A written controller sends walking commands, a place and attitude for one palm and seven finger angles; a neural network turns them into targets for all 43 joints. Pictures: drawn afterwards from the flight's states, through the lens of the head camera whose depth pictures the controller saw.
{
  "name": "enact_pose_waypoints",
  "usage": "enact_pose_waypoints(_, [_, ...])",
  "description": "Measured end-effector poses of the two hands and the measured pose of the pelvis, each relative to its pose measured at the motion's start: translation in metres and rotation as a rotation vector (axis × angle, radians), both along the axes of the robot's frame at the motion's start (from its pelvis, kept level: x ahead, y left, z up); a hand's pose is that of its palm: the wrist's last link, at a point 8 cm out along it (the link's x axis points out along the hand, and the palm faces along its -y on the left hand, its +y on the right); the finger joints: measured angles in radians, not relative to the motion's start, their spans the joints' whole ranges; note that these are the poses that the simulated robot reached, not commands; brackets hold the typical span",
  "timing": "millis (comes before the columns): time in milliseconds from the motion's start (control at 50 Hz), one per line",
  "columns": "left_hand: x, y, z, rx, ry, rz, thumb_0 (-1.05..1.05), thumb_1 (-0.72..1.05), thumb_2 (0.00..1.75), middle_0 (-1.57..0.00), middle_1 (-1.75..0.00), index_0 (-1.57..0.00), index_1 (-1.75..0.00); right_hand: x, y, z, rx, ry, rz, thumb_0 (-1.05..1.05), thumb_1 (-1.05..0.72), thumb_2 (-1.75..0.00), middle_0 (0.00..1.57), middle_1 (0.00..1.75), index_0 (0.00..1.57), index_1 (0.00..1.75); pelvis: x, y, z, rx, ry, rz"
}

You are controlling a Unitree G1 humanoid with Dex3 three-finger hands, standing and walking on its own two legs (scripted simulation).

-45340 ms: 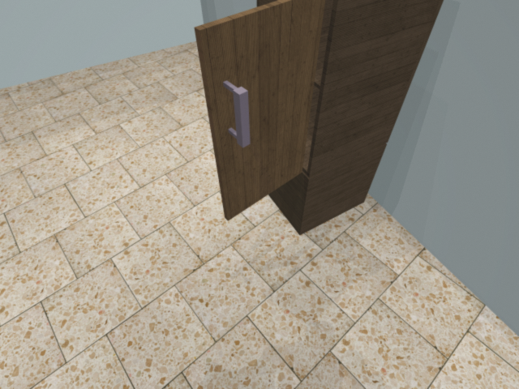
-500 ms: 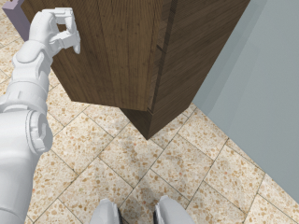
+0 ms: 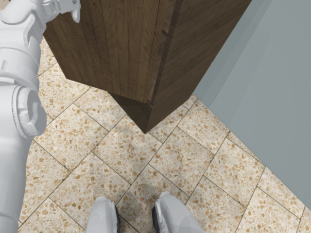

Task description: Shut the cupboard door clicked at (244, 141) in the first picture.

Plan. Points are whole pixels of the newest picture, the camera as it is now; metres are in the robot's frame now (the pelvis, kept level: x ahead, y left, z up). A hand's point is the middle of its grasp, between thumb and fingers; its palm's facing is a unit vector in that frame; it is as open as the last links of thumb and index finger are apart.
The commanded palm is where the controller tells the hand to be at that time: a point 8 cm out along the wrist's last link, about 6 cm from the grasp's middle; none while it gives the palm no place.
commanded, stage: pull the fist back off the door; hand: left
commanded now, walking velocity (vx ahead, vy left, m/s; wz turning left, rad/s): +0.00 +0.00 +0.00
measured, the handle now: out of the picture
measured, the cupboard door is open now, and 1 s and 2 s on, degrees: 33 26 26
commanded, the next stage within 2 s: draw the hand back to the body in 0.98 s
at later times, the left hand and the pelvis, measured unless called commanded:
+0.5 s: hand out of the picture +0.61 +0.06 +0.15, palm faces +0.06 -1.00 +0.00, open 3.2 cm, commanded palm +0.56 +0.10 +0.15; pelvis +0.02 +0.00 +0.02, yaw +0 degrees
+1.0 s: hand (93, 30) +0.52 +0.05 +0.15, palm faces +0.05 -1.00 -0.03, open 3.1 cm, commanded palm +0.50 +0.10 +0.15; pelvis +0.04 -0.02 +0.04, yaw +1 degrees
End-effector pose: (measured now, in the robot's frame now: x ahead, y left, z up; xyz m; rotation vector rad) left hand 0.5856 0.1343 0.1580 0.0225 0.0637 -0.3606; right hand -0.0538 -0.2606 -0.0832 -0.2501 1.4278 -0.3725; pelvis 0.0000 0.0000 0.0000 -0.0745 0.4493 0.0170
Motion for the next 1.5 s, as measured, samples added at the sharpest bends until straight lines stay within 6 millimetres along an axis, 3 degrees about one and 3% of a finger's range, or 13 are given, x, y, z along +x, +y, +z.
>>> enact_pose_waypoints(140, [0.007,-0.006,0.0,-0.032,0.012,0.013,0.04,0.99,0.99,-1.3,-1.5,-1.3,-1.5,-0.011,0.009,-0.002,0.01,0.018,-0.017,0.0,-0.9,-0.89,0.2,0.3,0.2,0.3,-0.001,0.001,-0.004,-0.006,0.015,-0.004])
enact_pose_waypoints(220, [0.012,-0.007,-0.004,-0.13,0.043,0.289,0.04,0.9,0.95,-1.3,-1.5,-1.3,-1.5,-0.016,0.02,-0.002,0.063,0.029,0.013,0.0,-0.91,-0.89,0.2,0.3,0.2,0.3,0.001,0.002,-0.004,-0.009,0.035,-0.004])
enact_pose_waypoints(300, [0.012,-0.012,-0.005,-0.027,-0.021,0.468,0.03,0.87,0.93,-1.3,-1.5,-1.3,-1.5,-0.022,0.032,-0.002,0.134,0.051,0.02,0.0,-0.91,-0.89,0.2,0.3,0.2,0.3,0.003,0.002,-0.005,-0.005,0.046,-0.003])
enact_pose_waypoints(480, [0.001,-0.024,-0.011,-0.003,0.004,0.415,0.02,0.92,0.92,-1.3,-1.5,-1.3,-1.5,-0.029,0.046,0.012,0.207,0.102,-0.055,0.0,-0.91,-0.89,0.2,0.3,0.2,0.3,0.016,-0.001,0.016,0.013,0.001,-0.014])
enact_pose_waypoints(640, [-0.023,-0.024,-0.006,0.001,-0.037,0.417,0.02,0.9,0.91,-1.3,-1.5,-1.3,-1.5,0.002,0.025,0.02,0.195,0.044,-0.024,0.0,-0.91,-0.89,0.2,0.3,0.2,0.3,0.033,-0.004,0.033,0.031,-0.064,-0.016])
enact_pose_waypoints(820, [-0.06,-0.031,-0.012,-0.014,-0.053,0.412,0.02,0.9,0.9,-1.3,-1.5,-1.3,-1.5,0.07,-0.006,0.016,0.158,-0.104,0.051,0.0,-0.91,-0.89,0.2,0.3,0.2,0.3,0.04,-0.01,0.04,0.05,-0.126,-0.013])
enact_pose_waypoints(1000, [-0.09,-0.035,-0.011,0.008,-0.069,0.409,0.02,0.9,0.9,-1.3,-1.5,-1.3,-1.5,0.127,-0.013,0.011,0.163,-0.249,0.119,0.0,-0.91,-0.89,0.2,0.3,0.2,0.3,0.035,-0.018,0.042,0.065,-0.176,0.001])
enact_pose_waypoints(1100, [-0.086,-0.038,-0.006,0.008,-0.053,0.415,0.02,0.9,0.9,-1.31,-1.5,-1.3,-1.5,0.132,-0.013,0.009,0.162,-0.274,0.126,0.0,-0.91,-0.89,0.2,0.3,0.2,0.3,0.029,-0.023,0.042,0.069,-0.178,0.006])
enact_pose_waypoints(1220, [-0.089,-0.026,0.005,-0.01,-0.095,0.423,0.02,0.9,0.9,-1.3,-1.5,-1.3,-1.5,0.112,-0.013,0.009,0.175,-0.253,0.082,0.0,-0.91,-0.89,0.2,0.3,0.2,0.3,0.029,-0.025,0.044,0.076,-0.184,-0.017])
enact_pose_waypoints(1360, [-0.13,0.012,0.001,-0.006,-0.07,0.45,0.02,0.9,0.9,-1.3,-1.5,-1.3,-1.5,0.098,-0.014,0.017,0.184,-0.231,0.038,0.0,-0.91,-0.89,0.2,0.3,0.2,0.3,0.035,-0.025,0.056,0.079,-0.252,-0.029])
enact_pose_waypoints(1420, [-0.152,0.024,0.008,-0.009,-0.102,0.445,0.02,0.9,0.9,-1.3,-1.5,-1.3,-1.5,0.107,-0.016,0.022,0.169,-0.262,0.048,0.01,-0.91,-0.89,0.2,0.3,0.2,0.3,0.036,-0.024,0.06,0.076,-0.284,-0.022])
enact_pose_waypoints(1500, [-0.178,0.034,0.02,-0.014,-0.135,0.422,0.02,0.9,0.9,-1.3,-1.5,-1.3,-1.5,0.136,-0.016,0.029,0.148,-0.345,0.085,0.01,-0.91,-0.89,0.2,0.3,0.2,0.3,0.035,-0.021,0.064,0.074,-0.321,-0.013])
